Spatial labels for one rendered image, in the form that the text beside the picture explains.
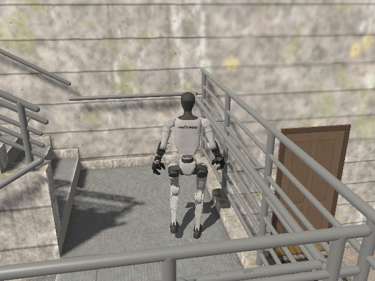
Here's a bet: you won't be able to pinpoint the right robot shin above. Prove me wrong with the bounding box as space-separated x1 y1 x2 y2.
195 193 204 231

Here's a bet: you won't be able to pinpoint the robot left forearm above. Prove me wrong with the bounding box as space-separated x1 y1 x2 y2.
154 141 165 164

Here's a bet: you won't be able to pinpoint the robot right upper arm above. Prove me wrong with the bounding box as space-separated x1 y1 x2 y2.
200 118 217 150

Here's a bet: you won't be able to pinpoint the robot left foot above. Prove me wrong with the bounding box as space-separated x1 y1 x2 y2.
170 222 179 234

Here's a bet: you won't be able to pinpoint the left robot hand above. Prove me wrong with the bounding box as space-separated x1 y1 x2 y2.
152 162 165 175

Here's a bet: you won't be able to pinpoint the robot left upper arm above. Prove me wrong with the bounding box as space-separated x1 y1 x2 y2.
160 118 176 150

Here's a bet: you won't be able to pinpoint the right robot hand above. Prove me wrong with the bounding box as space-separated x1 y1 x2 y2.
212 157 225 170

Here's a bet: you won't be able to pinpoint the robot right forearm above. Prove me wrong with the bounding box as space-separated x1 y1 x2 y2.
211 141 223 161

